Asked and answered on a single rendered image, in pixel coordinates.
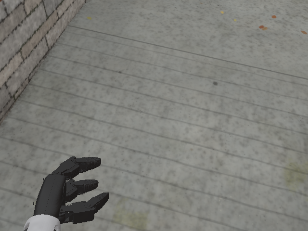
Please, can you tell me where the left robot forearm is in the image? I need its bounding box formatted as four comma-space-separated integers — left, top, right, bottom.
23, 214, 61, 231

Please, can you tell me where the left robot hand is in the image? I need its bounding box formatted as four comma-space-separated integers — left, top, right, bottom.
33, 156, 110, 224

